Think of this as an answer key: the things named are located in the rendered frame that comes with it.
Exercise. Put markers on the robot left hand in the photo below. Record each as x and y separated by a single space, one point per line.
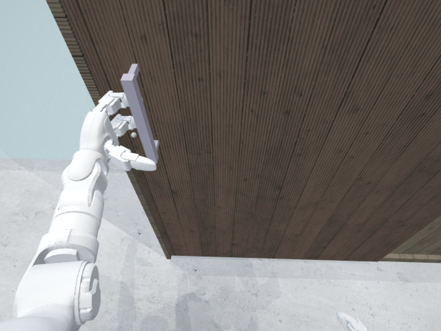
97 130

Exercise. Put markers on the handle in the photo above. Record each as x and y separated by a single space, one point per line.
134 99

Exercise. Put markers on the robot right hand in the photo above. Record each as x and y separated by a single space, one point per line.
349 323

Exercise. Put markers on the left robot forearm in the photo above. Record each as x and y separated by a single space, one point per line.
74 229

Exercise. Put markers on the wardrobe door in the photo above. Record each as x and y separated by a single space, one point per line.
426 241
287 129

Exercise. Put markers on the robot left upper arm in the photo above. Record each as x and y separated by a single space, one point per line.
57 297

